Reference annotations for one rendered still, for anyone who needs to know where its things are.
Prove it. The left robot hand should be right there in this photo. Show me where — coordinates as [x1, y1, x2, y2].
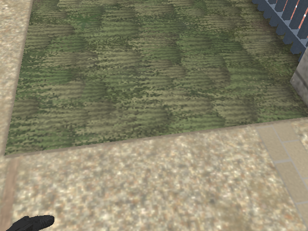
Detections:
[6, 215, 55, 231]

